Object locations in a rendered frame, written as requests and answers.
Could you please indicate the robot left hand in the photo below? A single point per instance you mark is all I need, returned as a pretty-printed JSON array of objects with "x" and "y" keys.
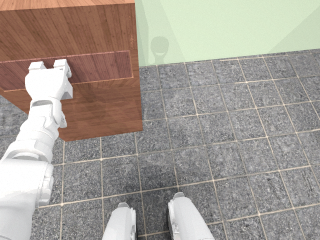
[{"x": 43, "y": 82}]

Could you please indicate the left robot upper arm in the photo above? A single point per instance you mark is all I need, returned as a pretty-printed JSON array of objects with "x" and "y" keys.
[{"x": 24, "y": 186}]

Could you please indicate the right robot shin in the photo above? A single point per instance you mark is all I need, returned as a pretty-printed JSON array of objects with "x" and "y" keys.
[{"x": 175, "y": 229}]

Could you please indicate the cabinet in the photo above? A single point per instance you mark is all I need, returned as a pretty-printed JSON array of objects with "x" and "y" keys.
[{"x": 32, "y": 29}]

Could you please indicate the robot left forearm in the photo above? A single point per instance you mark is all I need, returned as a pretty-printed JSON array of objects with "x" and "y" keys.
[{"x": 38, "y": 133}]

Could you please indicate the drawer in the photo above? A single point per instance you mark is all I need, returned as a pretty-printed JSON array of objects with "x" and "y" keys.
[{"x": 87, "y": 67}]

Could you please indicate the handle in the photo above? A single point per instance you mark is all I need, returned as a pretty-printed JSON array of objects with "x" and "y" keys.
[{"x": 68, "y": 94}]

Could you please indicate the left robot thigh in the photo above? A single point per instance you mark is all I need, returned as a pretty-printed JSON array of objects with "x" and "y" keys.
[{"x": 121, "y": 225}]

